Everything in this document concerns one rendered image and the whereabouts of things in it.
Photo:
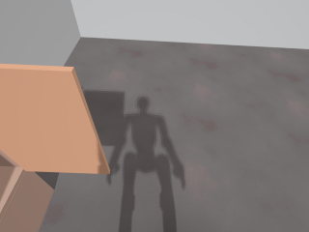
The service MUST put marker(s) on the cupboard door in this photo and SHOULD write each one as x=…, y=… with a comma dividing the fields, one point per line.
x=45, y=122

